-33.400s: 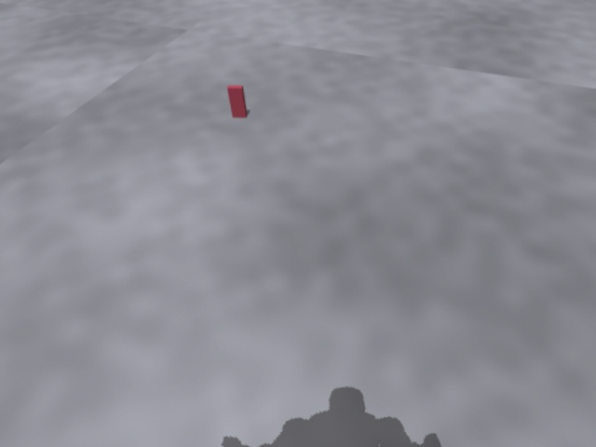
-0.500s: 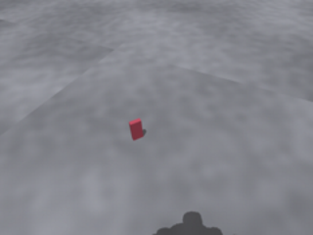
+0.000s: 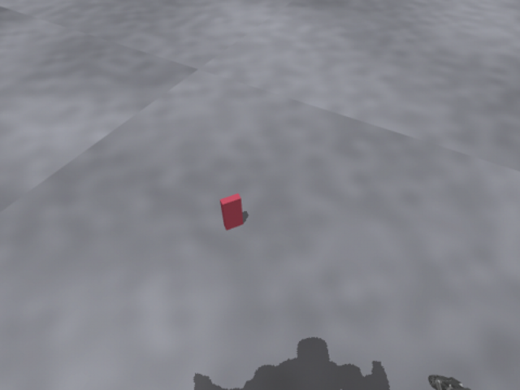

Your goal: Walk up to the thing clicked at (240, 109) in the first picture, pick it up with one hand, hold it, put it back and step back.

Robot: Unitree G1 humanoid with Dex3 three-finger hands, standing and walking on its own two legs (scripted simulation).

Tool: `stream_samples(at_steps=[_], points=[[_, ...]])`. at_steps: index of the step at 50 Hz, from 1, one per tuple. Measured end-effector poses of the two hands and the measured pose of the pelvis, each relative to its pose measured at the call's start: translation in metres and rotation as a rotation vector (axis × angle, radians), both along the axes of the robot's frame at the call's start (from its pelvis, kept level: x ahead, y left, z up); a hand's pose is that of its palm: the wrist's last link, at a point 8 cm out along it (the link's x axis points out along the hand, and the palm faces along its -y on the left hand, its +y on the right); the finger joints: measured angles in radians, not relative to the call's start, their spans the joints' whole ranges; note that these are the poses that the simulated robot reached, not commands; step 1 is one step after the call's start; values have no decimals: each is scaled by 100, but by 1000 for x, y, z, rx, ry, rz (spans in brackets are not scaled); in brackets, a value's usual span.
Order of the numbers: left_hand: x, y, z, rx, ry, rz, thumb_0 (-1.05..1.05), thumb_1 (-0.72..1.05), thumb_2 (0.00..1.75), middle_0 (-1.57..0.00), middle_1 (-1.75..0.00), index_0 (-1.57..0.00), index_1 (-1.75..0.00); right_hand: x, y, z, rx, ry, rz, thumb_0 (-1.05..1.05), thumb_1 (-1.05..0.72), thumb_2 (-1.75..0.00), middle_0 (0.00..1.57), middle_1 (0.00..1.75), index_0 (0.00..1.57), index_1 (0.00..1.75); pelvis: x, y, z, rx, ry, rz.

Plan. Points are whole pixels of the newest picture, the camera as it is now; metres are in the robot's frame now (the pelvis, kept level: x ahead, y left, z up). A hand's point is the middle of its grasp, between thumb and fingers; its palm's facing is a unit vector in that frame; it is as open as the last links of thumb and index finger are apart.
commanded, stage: step back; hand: left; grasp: from the side
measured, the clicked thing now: (232, 212) +0.93 +0.17 -0.67
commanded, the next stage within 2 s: stand in 0.10 s
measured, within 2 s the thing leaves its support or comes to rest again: neither
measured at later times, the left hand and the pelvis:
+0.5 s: hand out of the picture +0.08 +0.24 -0.14, palm faces -0.05 -0.94 -0.33, open 7.4 cm; pelvis -0.01 +0.00 +0.01, yaw -1 degrees
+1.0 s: hand out of the picture +0.06 +0.25 -0.14, palm faces -0.05 -0.94 -0.34, open 7.4 cm; pelvis -0.02 +0.00 +0.01, yaw -1 degrees
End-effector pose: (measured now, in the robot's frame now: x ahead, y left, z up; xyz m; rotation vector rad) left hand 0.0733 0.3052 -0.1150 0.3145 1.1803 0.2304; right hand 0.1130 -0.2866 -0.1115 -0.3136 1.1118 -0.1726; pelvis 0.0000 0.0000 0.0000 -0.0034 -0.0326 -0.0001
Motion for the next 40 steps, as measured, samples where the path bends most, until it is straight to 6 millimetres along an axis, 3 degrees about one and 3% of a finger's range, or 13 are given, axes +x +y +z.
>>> stream_samples(at_steps=[9,28,40], points=[[17,-6,11,2,-26,-22,0,90,90,-21,-30,-20,-30,7,0,3,19,-15,-10,0,-91,-90,21,30,21,30,0,-1,6,5,-11,-7],[-1,-18,8,-30,41,-51,0,90,90,-21,-30,-20,-30,-58,-17,5,-4,120,-74,1,-91,-90,21,30,20,30,-10,-4,14,2,-13,-13],[-9,-11,10,-23,40,-49,0,90,90,-21,-30,-20,-30,-69,-13,4,-3,118,-71,1,-91,-90,21,30,20,30,-15,-1,14,1,-18,-15]])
